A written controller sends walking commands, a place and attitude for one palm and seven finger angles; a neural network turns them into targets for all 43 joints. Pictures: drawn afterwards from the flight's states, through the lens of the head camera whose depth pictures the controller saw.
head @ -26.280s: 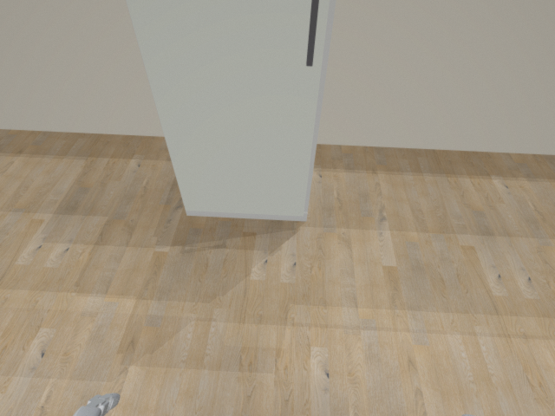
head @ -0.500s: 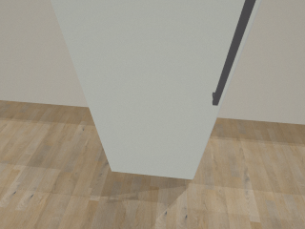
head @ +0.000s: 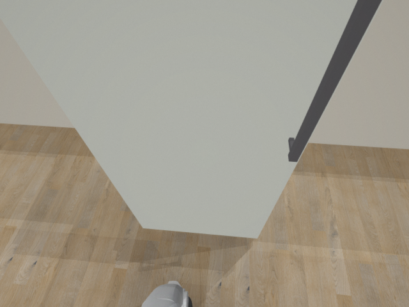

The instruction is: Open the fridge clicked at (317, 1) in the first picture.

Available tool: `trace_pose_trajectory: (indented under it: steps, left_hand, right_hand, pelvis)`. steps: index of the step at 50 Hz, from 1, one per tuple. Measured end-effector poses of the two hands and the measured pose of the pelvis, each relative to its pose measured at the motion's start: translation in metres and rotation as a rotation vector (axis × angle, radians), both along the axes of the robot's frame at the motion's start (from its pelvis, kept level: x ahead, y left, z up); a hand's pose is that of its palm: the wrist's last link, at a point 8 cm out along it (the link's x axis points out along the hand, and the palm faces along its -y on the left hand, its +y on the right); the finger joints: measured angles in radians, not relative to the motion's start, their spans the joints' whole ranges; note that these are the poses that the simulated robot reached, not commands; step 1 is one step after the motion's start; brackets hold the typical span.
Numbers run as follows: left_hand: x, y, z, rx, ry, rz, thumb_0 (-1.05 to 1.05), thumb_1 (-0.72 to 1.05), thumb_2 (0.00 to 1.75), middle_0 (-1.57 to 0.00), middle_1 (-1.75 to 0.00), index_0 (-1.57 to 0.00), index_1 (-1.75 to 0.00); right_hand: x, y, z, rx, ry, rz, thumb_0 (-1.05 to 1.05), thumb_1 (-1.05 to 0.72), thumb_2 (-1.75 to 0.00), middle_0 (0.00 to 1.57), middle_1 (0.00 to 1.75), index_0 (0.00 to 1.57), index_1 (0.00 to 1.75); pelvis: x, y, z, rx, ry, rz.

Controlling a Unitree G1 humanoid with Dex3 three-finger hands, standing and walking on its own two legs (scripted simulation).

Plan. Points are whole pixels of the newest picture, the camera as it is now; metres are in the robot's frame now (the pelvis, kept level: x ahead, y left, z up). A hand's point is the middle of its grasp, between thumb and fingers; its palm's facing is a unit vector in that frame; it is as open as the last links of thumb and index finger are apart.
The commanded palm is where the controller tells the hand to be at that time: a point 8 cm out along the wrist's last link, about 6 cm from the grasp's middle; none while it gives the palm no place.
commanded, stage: come to a stop and stand still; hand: right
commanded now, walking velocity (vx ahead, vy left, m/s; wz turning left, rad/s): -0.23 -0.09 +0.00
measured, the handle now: (339, 48) +0.42 -0.14 +0.27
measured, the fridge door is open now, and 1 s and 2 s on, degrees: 0 0 0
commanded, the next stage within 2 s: look again from close up in 1.36 s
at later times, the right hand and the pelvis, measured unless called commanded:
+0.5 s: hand out of the picture +0.03 -0.20 -0.19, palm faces +0.09 +0.98 -0.19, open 7.4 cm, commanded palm none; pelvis -0.02 -0.01 -0.01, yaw -1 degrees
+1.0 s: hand out of the picture -0.07 -0.17 -0.17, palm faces +0.01 +0.99 -0.17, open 7.4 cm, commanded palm none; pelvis -0.07 -0.02 +0.00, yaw +1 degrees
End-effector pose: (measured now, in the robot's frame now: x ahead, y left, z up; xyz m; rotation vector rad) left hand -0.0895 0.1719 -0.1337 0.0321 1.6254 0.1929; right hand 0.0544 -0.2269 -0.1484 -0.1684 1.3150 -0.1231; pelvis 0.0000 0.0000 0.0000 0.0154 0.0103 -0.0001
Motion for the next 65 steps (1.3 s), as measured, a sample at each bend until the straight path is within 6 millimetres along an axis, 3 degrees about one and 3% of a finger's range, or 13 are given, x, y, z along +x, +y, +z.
trace_pose_trajectory:
  steps: [4,8,15,21,25,28,37,42,49,65]
  left_hand:
    - [0.025,0.024,-0.020,-0.004,-0.006,0.024,0.00,0.90,0.90,-0.21,-0.29,-0.20,-0.30]
    - [0.068,0.054,-0.027,0.033,-0.084,-0.002,0.00,0.90,0.90,-0.21,-0.29,-0.20,-0.30]
    - [0.146,0.084,-0.014,0.095,-0.289,-0.096,0.00,0.91,0.90,-0.20,-0.29,-0.19,-0.30]
    - [0.168,0.073,-0.001,0.120,-0.402,-0.163,0.00,0.91,0.90,-0.20,-0.29,-0.19,-0.30]
    - [0.153,0.051,0.003,0.130,-0.430,-0.170,0.00,0.91,0.90,-0.20,-0.29,-0.19,-0.30]
    - [0.131,0.034,0.007,0.120,-0.397,-0.167,0.00,0.91,0.90,-0.20,-0.29,-0.20,-0.30]
    - [0.088,0.027,-0.001,0.096,-0.314,-0.137,0.00,0.94,0.90,-0.21,-0.29,-0.20,-0.30]
    - [0.062,0.031,-0.010,0.074,-0.287,-0.087,0.00,0.94,0.90,-0.21,-0.29,-0.20,-0.30]
    - [0.024,0.029,-0.009,0.055,-0.247,-0.070,0.00,0.92,0.90,-0.20,-0.29,-0.20,-0.30]
    - [-0.050,0.010,-0.008,0.019,-0.115,-0.038,0.00,0.91,0.90,-0.20,-0.29,-0.20,-0.30]
  right_hand:
    - [0.033,0.010,-0.001,-0.035,-0.063,0.013,0.01,-0.92,-0.90,0.19,0.30,0.19,0.29]
    - [0.043,0.018,0.005,-0.047,-0.103,-0.004,0.01,-0.91,-0.90,0.20,0.30,0.20,0.29]
    - [0.029,0.015,0.011,-0.046,-0.118,-0.029,0.00,-0.92,-0.90,0.20,0.30,0.20,0.29]
    - [-0.005,-0.005,0.003,-0.026,-0.105,-0.056,0.00,-0.91,-0.90,0.20,0.30,0.20,0.29]
    - [-0.036,-0.022,-0.010,-0.003,-0.060,-0.089,0.00,-0.91,-0.90,0.20,0.30,0.20,0.29]
    - [-0.059,-0.030,-0.007,0.006,-0.006,-0.106,0.00,-0.91,-0.90,0.20,0.30,0.20,0.29]
    - [-0.116,-0.026,0.002,0.000,0.127,-0.095,0.01,-0.91,-0.90,0.19,0.30,0.19,0.29]
    - [-0.128,-0.012,0.009,-0.001,0.140,-0.058,0.01,-0.91,-0.90,0.19,0.30,0.19,0.29]
    - [-0.128,0.003,0.006,0.023,0.078,-0.036,0.01,-0.91,-0.90,0.20,0.30,0.20,0.29]
    - [-0.168,0.007,0.001,0.048,0.124,-0.053,0.01,-0.91,-0.90,0.20,0.30,0.20,0.29]
  pelvis:
    - [0.018,0.013,-0.013,-0.022,-0.010,-0.001]
    - [0.018,0.018,-0.011,-0.033,-0.027,-0.018]
    - [0.005,0.018,-0.005,-0.044,-0.015,-0.017]
    - [-0.011,0.003,-0.007,-0.034,-0.016,-0.014]
    - [-0.022,-0.011,-0.011,-0.027,-0.034,-0.014]
    - [-0.026,-0.019,-0.004,-0.020,-0.041,-0.011]
    - [-0.039,-0.027,0.001,-0.040,-0.003,0.009]
    - [-0.051,-0.025,0.003,-0.024,-0.016,0.012]
    - [-0.065,-0.018,0.005,-0.022,-0.056,0.013]
    - [-0.089,-0.017,0.004,-0.010,-0.041,0.008]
